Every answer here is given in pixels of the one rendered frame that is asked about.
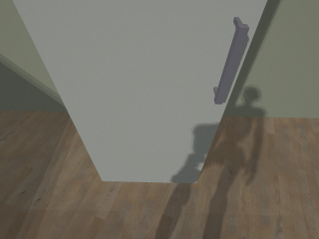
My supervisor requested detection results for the fridge door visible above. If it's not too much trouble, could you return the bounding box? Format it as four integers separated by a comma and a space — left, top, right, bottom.
13, 0, 267, 183

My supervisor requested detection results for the handle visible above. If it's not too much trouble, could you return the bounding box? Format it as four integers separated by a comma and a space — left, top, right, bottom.
213, 17, 249, 105

